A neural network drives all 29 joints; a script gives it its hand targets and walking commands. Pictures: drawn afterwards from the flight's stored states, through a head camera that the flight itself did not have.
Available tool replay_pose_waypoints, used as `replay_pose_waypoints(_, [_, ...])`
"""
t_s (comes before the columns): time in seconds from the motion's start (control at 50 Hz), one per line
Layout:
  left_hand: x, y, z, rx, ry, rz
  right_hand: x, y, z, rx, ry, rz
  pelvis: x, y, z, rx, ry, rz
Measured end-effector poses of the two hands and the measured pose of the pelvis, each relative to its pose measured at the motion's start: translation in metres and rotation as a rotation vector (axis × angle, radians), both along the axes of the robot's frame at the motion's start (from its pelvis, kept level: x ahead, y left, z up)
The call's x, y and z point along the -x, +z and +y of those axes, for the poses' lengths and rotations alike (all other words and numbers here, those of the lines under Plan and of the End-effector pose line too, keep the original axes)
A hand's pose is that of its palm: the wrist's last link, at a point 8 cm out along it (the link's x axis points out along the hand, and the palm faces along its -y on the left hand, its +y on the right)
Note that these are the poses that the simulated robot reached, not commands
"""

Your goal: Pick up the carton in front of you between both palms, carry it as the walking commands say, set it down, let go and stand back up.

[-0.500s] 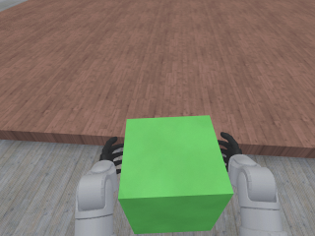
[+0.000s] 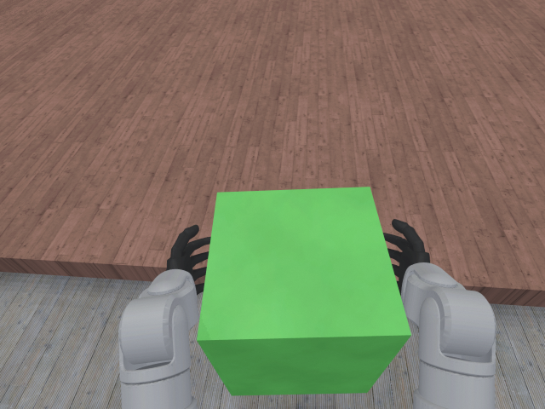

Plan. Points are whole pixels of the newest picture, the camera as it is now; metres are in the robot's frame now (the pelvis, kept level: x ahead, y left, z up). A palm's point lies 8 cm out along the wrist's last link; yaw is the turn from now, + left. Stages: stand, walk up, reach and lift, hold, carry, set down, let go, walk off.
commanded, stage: carry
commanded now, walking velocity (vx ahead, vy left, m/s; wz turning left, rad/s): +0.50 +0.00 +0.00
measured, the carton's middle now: (296, 298) +0.28 -0.01 +0.02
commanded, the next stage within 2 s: none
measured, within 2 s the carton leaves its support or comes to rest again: neither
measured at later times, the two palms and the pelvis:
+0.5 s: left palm (209, 80) +0.71 +0.15 +0.14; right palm (357, 79) +0.68 -0.15 +0.14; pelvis +0.32 +0.03 -0.01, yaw -3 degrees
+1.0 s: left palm (226, 19) +1.07 +0.14 +0.13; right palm (331, 10) +1.10 -0.16 +0.13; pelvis +0.69 -0.03 +0.00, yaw -4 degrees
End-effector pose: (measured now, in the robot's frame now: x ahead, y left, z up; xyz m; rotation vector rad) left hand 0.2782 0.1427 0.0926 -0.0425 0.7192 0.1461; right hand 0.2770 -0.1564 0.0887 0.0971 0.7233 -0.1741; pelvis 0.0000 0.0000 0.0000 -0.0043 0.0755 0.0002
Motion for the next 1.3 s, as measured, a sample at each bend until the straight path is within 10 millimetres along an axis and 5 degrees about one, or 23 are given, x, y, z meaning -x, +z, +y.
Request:
replay_pose_waypoints(0.14, [-0.093,0.051,0.002,0.024,0.050,-0.141,-0.102,0.048,0.003,-0.014,0.022,-0.141,-0.081,0.016,-0.006,-0.025,-0.014,0.014])
replay_pose_waypoints(0.3, [-0.250,0.075,0.008,-0.025,-0.038,-0.177,-0.247,0.078,0.007,0.081,0.032,-0.176,-0.196,-0.002,0.010,0.000,-0.037,0.000])
replay_pose_waypoints(0.38, [-0.338,0.063,0.010,-0.023,-0.103,-0.137,-0.322,0.076,0.011,0.133,0.012,-0.130,-0.255,-0.023,0.023,-0.004,-0.048,-0.016])
replay_pose_waypoints(0.5, [-0.437,0.045,0.004,-0.010,-0.134,0.031,-0.406,0.053,0.005,0.113,-0.023,0.040,-0.316,-0.006,0.034,0.006,-0.055,0.010])
replay_pose_waypoints(0.66, [-0.558,0.057,-0.005,0.026,-0.095,-0.027,-0.527,0.062,-0.004,0.069,-0.065,-0.025,-0.414,0.005,0.027,0.009,-0.049,0.044])
replay_pose_waypoints(0.86, [-0.708,0.056,-0.034,0.000,-0.052,-0.064,-0.691,0.054,-0.034,0.035,-0.032,-0.062,-0.583,-0.009,-0.011,-0.003,-0.030,0.074])
replay_pose_waypoints(1.0, [-0.790,0.039,0.000,-0.038,0.083,-0.043,-0.824,0.041,0.001,-0.023,0.088,-0.044,-0.688,-0.002,-0.025,-0.037,-0.075,0.045])
replay_pose_waypoints(1.08, [-0.867,0.047,0.007,-0.001,0.108,-0.065,-0.897,0.045,0.008,-0.029,0.078,-0.064,-0.767,0.005,-0.023,-0.045,-0.064,0.027])
replay_pose_waypoints(1.18, [-0.990,0.071,-0.039,0.026,-0.066,-0.069,-0.964,0.071,-0.038,0.059,-0.053,-0.066,-0.859,0.032,-0.011,-0.043,-0.066,-0.010])
replay_pose_waypoints(1.3, [-1.097,0.137,-0.104,-0.006,-0.226,-0.026,-1.021,0.125,-0.095,0.005,-0.224,-0.021,-0.954,0.103,0.004,-0.004,-0.110,0.017])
